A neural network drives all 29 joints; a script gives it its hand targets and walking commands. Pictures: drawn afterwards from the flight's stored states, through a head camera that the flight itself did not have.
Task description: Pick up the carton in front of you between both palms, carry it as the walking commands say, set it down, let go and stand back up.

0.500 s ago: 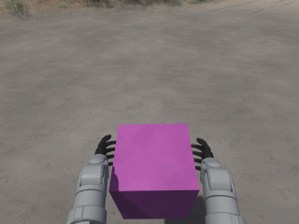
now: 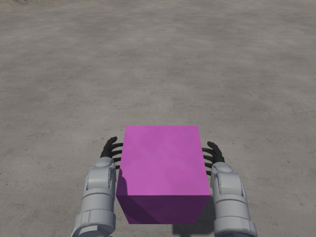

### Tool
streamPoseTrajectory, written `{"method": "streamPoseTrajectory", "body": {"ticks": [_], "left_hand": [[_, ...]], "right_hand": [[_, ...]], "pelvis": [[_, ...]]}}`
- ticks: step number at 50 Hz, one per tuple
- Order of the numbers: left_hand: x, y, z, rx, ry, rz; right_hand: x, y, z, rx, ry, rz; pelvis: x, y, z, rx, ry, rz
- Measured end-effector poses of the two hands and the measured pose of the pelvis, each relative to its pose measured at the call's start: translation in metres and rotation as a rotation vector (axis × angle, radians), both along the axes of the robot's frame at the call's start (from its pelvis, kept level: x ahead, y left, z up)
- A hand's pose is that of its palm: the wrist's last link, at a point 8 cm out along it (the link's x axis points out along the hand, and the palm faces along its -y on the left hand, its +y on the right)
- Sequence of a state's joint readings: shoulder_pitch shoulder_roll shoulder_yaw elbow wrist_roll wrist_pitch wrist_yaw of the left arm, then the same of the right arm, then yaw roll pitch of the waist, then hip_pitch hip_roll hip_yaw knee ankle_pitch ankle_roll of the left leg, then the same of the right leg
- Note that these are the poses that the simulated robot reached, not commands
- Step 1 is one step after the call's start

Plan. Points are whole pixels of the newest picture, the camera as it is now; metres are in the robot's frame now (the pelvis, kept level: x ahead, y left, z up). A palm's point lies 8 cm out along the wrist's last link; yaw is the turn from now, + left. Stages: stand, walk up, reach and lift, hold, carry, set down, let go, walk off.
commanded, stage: set down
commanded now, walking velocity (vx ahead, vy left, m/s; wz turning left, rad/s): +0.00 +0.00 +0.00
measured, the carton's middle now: (161, 177) +0.32 +0.00 -0.05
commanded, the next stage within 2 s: none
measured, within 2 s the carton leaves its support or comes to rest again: neither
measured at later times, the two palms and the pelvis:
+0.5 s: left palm (128, 188) +0.34 +0.12 -0.15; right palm (211, 189) +0.35 -0.17 -0.17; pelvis -0.04 +0.01 -0.08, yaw -1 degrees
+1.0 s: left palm (141, 192) +0.39 +0.09 -0.29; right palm (210, 194) +0.40 -0.21 -0.31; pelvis -0.07 +0.00 -0.22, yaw +0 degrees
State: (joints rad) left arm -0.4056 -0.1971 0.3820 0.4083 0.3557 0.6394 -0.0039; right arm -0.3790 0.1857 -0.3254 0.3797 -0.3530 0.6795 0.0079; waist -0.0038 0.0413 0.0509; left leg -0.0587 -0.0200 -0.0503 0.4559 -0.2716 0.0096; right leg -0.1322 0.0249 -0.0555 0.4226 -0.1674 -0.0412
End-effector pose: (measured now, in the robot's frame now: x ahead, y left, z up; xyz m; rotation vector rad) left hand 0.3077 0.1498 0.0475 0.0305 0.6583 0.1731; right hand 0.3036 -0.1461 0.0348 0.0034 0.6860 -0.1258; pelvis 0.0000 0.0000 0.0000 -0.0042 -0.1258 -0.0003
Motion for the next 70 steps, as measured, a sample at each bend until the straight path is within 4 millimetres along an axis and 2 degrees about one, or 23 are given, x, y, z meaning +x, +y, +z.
{"method": "streamPoseTrajectory", "body": {"ticks": [4, 8, 15, 19, 22, 29, 37, 58, 70], "left_hand": [[0.013, -0.002, -0.014, -0.007, 0.011, 0.008], [0.027, -0.008, -0.039, 0.007, 0.022, -0.003], [0.034, -0.019, -0.112, 0.028, 0.029, -0.017], [0.031, -0.023, -0.157, 0.009, 0.016, 0.011], [0.03, -0.025, -0.183, -0.012, -0.008, 0.042], [0.044, -0.031, -0.218, -0.036, -0.062, 0.073], [0.061, -0.038, -0.258, -0.041, -0.036, 0.086], [0.098, -0.068, -0.393, -0.042, 0.008, 0.054], [0.109, -0.064, -0.467, -0.043, 0.034, 0.086]], "right_hand": [[0.012, -0.002, -0.017, 0.017, 0.013, -0.013], [0.023, -0.007, -0.045, 0.0, 0.025, -0.002], [0.03, -0.018, -0.119, -0.033, 0.031, 0.028], [0.034, -0.022, -0.164, -0.027, 0.018, 0.042], [0.039, -0.025, -0.189, -0.018, -0.005, 0.054], [0.06, -0.032, -0.222, -0.008, -0.056, 0.063], [0.08, -0.039, -0.26, 0.007, -0.029, 0.057], [0.107, -0.069, -0.397, -0.018, 0.014, 0.051], [0.131, -0.065, -0.467, -0.036, 0.04, 0.096]], "pelvis": [[-0.003, 0.005, -0.004, 0.001, 0.04, -0.007], [-0.008, 0.009, -0.01, 0.007, 0.117, -0.018], [-0.023, 0.013, -0.026, 0.024, 0.311, -0.031], [-0.03, 0.012, -0.045, 0.033, 0.435, -0.029], [-0.035, 0.01, -0.062, 0.037, 0.52, -0.023], [-0.049, 0.004, -0.104, 0.044, 0.638, -0.013], [-0.06, -0.001, -0.15, 0.057, 0.712, -0.016], [-0.071, 0.002, -0.253, 0.114, 0.87, -0.029], [-0.08, 0.004, -0.303, 0.113, 0.884, -0.015]]}}
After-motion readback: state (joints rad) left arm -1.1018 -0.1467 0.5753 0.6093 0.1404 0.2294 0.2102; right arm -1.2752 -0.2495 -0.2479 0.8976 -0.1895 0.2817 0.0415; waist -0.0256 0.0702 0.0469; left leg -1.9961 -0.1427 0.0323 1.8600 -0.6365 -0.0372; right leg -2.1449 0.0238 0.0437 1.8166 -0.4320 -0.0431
